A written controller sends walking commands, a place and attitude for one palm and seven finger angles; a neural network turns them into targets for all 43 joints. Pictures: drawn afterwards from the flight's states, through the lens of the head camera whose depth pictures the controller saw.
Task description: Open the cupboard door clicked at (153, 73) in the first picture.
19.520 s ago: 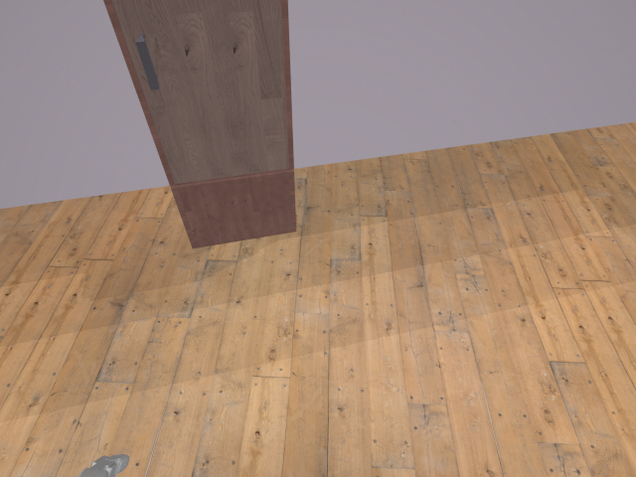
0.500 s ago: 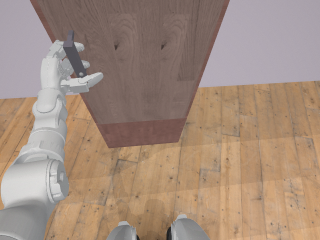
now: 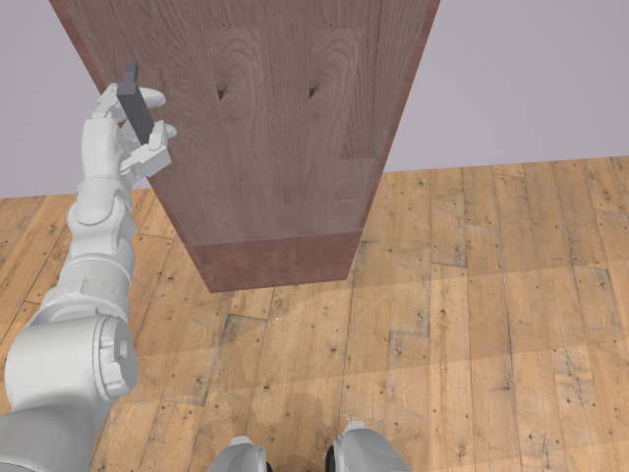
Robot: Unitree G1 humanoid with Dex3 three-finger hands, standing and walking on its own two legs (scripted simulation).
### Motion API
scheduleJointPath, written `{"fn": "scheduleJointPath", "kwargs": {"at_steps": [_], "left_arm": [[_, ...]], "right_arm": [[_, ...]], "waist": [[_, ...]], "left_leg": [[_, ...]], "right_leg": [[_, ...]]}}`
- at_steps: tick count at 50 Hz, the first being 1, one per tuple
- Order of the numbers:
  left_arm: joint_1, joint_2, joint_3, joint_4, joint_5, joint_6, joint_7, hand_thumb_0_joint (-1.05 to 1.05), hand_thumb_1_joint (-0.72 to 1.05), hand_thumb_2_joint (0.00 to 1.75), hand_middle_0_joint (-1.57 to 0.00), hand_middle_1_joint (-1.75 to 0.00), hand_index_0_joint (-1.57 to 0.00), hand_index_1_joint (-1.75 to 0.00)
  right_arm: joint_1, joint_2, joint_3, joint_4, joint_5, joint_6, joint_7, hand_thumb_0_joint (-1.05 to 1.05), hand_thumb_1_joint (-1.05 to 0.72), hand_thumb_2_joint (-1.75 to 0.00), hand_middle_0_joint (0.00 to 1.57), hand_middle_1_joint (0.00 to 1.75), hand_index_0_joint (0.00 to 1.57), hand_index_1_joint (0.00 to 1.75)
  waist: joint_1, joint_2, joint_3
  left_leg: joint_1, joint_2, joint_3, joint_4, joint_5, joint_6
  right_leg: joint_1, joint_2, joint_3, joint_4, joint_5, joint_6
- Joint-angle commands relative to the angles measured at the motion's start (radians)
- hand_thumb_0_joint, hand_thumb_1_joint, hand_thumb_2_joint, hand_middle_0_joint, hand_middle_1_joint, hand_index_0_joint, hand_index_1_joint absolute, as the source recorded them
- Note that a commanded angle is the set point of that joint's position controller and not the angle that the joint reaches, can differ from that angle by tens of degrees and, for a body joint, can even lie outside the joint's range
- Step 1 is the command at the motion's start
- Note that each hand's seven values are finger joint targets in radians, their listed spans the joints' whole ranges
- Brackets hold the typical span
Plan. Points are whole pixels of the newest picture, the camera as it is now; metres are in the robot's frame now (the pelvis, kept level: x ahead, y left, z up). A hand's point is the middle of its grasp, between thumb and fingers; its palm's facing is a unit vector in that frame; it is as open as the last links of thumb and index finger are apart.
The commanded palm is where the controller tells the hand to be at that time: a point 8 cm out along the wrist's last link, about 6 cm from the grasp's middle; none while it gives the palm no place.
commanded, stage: pull the door open along its arc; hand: left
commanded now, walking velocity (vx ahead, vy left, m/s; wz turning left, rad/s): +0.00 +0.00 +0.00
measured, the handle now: (145, 115) +0.56 +0.18 +0.08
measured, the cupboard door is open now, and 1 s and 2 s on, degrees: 0 41 38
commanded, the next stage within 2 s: open thumb and fingers to let go in 0.86 s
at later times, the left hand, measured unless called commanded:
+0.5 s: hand (199, 236) +0.38 +0.10 +0.08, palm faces +0.17 -0.98 +0.10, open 6.1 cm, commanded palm +0.32 +0.15 +0.08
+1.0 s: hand (276, 302) +0.29 +0.02 +0.08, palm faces +0.32 -0.95 -0.06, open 6.2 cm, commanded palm +0.24 +0.07 +0.08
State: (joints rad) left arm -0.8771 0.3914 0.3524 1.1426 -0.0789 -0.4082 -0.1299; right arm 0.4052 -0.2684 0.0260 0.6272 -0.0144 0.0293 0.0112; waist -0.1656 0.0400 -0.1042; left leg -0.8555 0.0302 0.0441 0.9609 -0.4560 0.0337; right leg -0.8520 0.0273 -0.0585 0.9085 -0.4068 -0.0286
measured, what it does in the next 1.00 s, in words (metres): shifts its weight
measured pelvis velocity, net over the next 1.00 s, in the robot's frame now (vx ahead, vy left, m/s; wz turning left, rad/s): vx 0.03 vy -0.05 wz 0.08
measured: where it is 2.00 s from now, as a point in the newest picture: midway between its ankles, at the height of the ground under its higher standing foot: outside the picture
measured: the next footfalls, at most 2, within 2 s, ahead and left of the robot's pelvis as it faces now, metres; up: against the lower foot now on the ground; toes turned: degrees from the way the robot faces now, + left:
none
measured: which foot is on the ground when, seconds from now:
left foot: down 0.00-1.00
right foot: down 0.00-1.00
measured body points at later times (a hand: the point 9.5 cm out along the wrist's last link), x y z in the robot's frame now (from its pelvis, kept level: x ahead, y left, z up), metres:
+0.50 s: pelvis +0.02 +0.00 +0.02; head +0.08 -0.01 +0.46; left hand +0.36 +0.15 +0.08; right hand +0.14 -0.24 -0.09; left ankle +0.00 +0.10 -0.68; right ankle +0.01 -0.11 -0.68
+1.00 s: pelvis +0.03 -0.05 +0.02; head +0.05 -0.08 +0.47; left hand +0.27 +0.07 +0.09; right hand +0.24 -0.25 -0.07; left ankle +0.00 +0.10 -0.68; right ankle +0.01 -0.11 -0.68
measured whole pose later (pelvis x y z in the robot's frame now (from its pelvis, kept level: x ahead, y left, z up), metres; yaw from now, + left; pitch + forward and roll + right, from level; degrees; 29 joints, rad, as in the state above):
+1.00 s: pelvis +0.03 -0.05 +0.02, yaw +5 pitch +8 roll +1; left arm 0.22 -0.05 -0.31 -0.03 0.06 -0.09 0.53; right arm 0.15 -0.18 0.03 0.53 -0.06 0.03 0.03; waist -0.03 0.05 -0.11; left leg -0.51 0.02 -0.03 0.82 -0.45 -0.04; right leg -0.51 0.03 -0.13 0.83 -0.47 -0.10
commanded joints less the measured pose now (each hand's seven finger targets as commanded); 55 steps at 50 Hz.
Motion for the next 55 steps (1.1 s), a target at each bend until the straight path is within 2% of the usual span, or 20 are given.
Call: {"fn": "scheduleJointPath", "kwargs": {"at_steps": [1,6,7,15,17,18,19,20,24,28,29,32,34,39,43,45,47,48,51,55], "left_arm": [[-0.361,0.201,0.016,-0.251,-0.016,-0.082,0.000,0.00,0.90,0.90,-0.40,-1.35,-0.40,-1.35],[-0.197,0.147,-0.008,-0.335,-0.040,-0.062,-0.008,0.00,0.90,0.90,-0.40,-1.35,-0.40,-1.35],[-0.162,0.146,-0.010,-0.381,-0.039,-0.060,-0.008,0.00,0.90,0.90,-0.40,-1.35,-0.40,-1.35],[0.263,-0.030,-0.121,-0.696,-0.093,-0.022,0.003,0.00,0.90,0.90,-0.40,-1.35,-0.40,-1.35],[0.363,-0.091,-0.176,-0.796,-0.100,-0.010,0.015,0.00,0.90,0.90,-0.40,-1.35,-0.40,-1.35],[0.389,-0.126,-0.057,-0.870,-0.162,0.000,0.159,0.00,0.90,0.90,-0.40,-1.35,-0.40,-1.35],[0.440,-0.211,-0.168,-0.896,-0.124,0.013,0.233,0.00,0.90,0.90,-0.40,-1.35,-0.40,-1.35],[0.460,-0.266,-0.211,-0.943,-0.110,0.022,0.282,0.00,0.90,0.90,-0.40,-1.35,-0.40,-1.35],[0.631,-0.343,-0.288,-1.076,-0.011,0.042,0.461,0.00,0.90,0.90,-0.40,-1.35,-0.40,-1.35],[0.718,-0.469,-0.429,-1.201,0.106,0.084,0.623,0.00,0.90,0.90,-0.40,-1.35,-0.40,-1.35],[0.776,-0.482,-0.448,-1.223,0.130,0.100,0.656,0.00,0.90,0.90,-0.40,-1.35,-0.40,-1.35],[0.860,-0.563,-0.542,-1.289,0.201,0.161,0.719,0.00,0.90,0.90,-0.40,-1.35,-0.40,-1.35],[0.996,-0.577,-0.580,-1.347,0.213,0.194,0.715,0.00,0.90,0.90,-0.40,-1.35,-0.40,-1.35],[1.197,-0.625,-0.640,-1.459,0.130,0.252,0.673,0.00,0.90,0.90,-0.40,-1.35,-0.40,-1.35],[1.128,-0.647,-0.683,-1.476,0.148,0.271,0.674,0.00,0.90,0.90,-0.40,-1.35,-0.40,-1.35],[1.077,-0.630,-0.665,-1.434,0.161,0.273,0.682,0.00,0.90,0.90,-0.40,-1.35,-0.40,-1.35],[0.998,-0.604,-0.628,-1.392,0.168,0.264,0.701,0.00,0.90,0.90,-0.40,-1.35,-0.40,-1.35],[0.890,-0.575,-0.596,-1.370,0.169,0.255,0.717,0.00,0.90,0.90,-0.40,-1.35,-0.40,-1.35],[0.948,-0.589,-0.583,-1.331,0.164,0.239,0.720,0.00,0.69,0.81,-0.38,-1.33,-0.38,-1.33],[0.954,-0.567,-0.586,-1.352,0.155,0.209,0.684,0.00,0.41,0.69,-0.36,-1.30,-0.36,-1.30]], "right_arm": [[0.148,-0.161,-0.066,-0.061,-0.004,-0.018,-0.001,0.00,-0.90,-0.90,0.20,0.30,0.20,0.30],[0.119,-0.151,-0.068,-0.095,0.006,-0.015,0.008,0.00,-0.90,-0.90,0.20,0.30,0.20,0.30],[0.109,-0.150,-0.072,-0.106,0.010,-0.014,0.008,0.00,-0.90,-0.90,0.20,0.30,0.20,0.30],[0.019,-0.121,-0.075,-0.176,0.033,-0.034,0.023,0.00,-0.90,-0.90,0.20,0.30,0.20,0.30],[-0.009,-0.112,-0.077,-0.193,0.035,-0.041,0.027,0.00,-0.90,-0.90,0.20,0.30,0.20,0.30],[-0.052,-0.086,-0.081,-0.197,0.029,-0.048,0.029,0.00,-0.90,-0.90,0.20,0.30,0.20,0.30],[-0.075,-0.085,-0.073,-0.201,0.023,-0.058,0.035,0.00,-0.90,-0.90,0.20,0.30,0.20,0.30],[-0.088,-0.079,-0.073,-0.200,0.021,-0.066,0.042,0.00,-0.90,-0.90,0.20,0.30,0.20,0.30],[-0.124,-0.065,-0.077,-0.203,-0.008,-0.069,0.053,0.00,-0.90,-0.90,0.20,0.30,0.20,0.30],[-0.183,-0.034,-0.072,-0.222,-0.031,-0.063,0.058,0.00,-0.90,-0.90,0.20,0.30,0.20,0.30],[-0.191,-0.031,-0.072,-0.229,-0.036,-0.057,0.056,0.00,-0.90,-0.90,0.20,0.30,0.20,0.30],[-0.241,-0.004,-0.060,-0.244,-0.048,-0.045,0.049,0.00,-0.90,-0.90,0.20,0.30,0.20,0.30],[-0.265,0.009,-0.055,-0.259,-0.046,-0.037,0.041,0.00,-0.90,-0.90,0.20,0.30,0.20,0.30],[-0.344,0.024,-0.030,-0.275,-0.025,-0.021,0.032,0.00,-0.90,-0.90,0.20,0.30,0.20,0.30],[-0.352,0.029,-0.016,-0.259,-0.034,-0.023,0.034,0.00,-0.90,-0.90,0.20,0.30,0.20,0.30],[-0.347,0.026,-0.018,-0.246,-0.039,-0.028,0.027,0.00,-0.90,-0.90,0.20,0.30,0.20,0.30],[-0.344,0.025,-0.018,-0.238,-0.047,-0.034,0.016,0.00,-0.90,-0.90,0.20,0.30,0.20,0.30],[-0.340,0.023,-0.017,-0.224,-0.051,-0.037,0.007,0.00,-0.90,-0.90,0.20,0.30,0.20,0.30],[-0.333,0.028,-0.026,-0.218,-0.053,-0.048,-0.001,0.00,-0.90,-0.90,0.20,0.30,0.20,0.30],[-0.299,0.017,-0.040,-0.221,-0.050,-0.049,-0.010,0.00,-0.90,-0.90,0.20,0.30,0.20,0.30]], "waist": [[0.025,0.063,-0.515],[0.054,0.004,-0.488],[0.065,0.029,-0.502],[0.126,0.008,-0.414],[0.131,-0.045,-0.387],[0.197,-0.054,-0.360],[0.170,-0.036,-0.317],[0.160,-0.025,-0.299],[0.171,-0.085,-0.315],[0.177,-0.058,-0.300],[0.181,-0.095,-0.308],[0.181,-0.093,-0.290],[0.192,-0.087,-0.300],[0.197,-0.131,-0.211],[0.162,-0.089,-0.150],[0.151,-0.117,-0.128],[0.151,-0.123,-0.144],[0.138,-0.127,-0.145],[0.163,-0.136,-0.203],[0.158,-0.174,-0.273]], "left_leg": [[0.336,-0.021,-0.072,-0.081,0.449,-0.011],[0.299,-0.025,-0.051,-0.108,0.443,-0.004],[0.310,-0.026,-0.046,-0.113,0.461,-0.005],[0.362,-0.021,-0.024,-0.165,0.537,-0.002],[0.360,-0.022,-0.021,-0.179,0.516,-0.001],[0.331,-0.025,-0.015,-0.191,0.488,-0.015],[0.346,-0.025,-0.022,-0.196,0.461,-0.019],[0.363,-0.020,-0.028,-0.199,0.450,-0.025],[0.381,-0.017,-0.033,-0.191,0.480,-0.029],[0.391,-0.020,-0.034,-0.191,0.448,-0.032],[0.387,-0.020,-0.038,-0.191,0.443,-0.030],[0.384,-0.026,-0.039,-0.187,0.420,-0.030],[0.401,-0.029,-0.036,-0.186,0.431,-0.029],[0.411,-0.041,-0.044,-0.201,0.360,-0.032],[0.405,-0.050,-0.053,-0.180,0.326,-0.032],[0.389,-0.052,-0.063,-0.170,0.297,-0.034],[0.368,-0.060,-0.066,-0.158,0.271,-0.034],[0.343,-0.065,-0.070,-0.147,0.251,-0.034],[0.332,-0.068,-0.072,-0.147,0.250,-0.039],[0.309,-0.068,-0.072,-0.150,0.269,-0.040]], "right_leg": [[0.239,0.027,0.037,-0.074,0.407,0.006],[0.328,0.027,0.039,-0.091,0.454,0.006],[0.347,0.025,0.043,-0.091,0.476,0.004],[0.414,0.017,0.031,-0.123,0.535,0.002],[0.440,0.014,0.026,-0.134,0.539,0.005],[0.442,0.015,0.006,-0.151,0.489,0.009],[0.416,0.017,-0.002,-0.149,0.446,0.009],[0.389,0.012,-0.011,-0.152,0.416,0.010],[0.423,0.001,-0.008,-0.132,0.439,0.006],[0.421,-0.012,-0.006,-0.127,0.411,0.000],[0.442,-0.012,-0.005,-0.132,0.417,-0.002],[0.459,-0.018,-0.007,-0.135,0.423,-0.008],[0.504,-0.020,0.004,-0.151,0.471,-0.011],[0.569,-0.044,0.025,-0.217,0.549,0.010],[0.518,-0.062,0.045,-0.226,0.566,0.024],[0.494,-0.070,0.060,-0.238,0.536,0.029],[0.480,-0.080,0.083,-0.240,0.528,0.039],[0.467,-0.090,0.104,-0.242,0.515,0.045],[0.514,-0.102,0.124,-0.241,0.538,0.048],[0.597,-0.120,0.158,-0.225,0.682,0.064]]}}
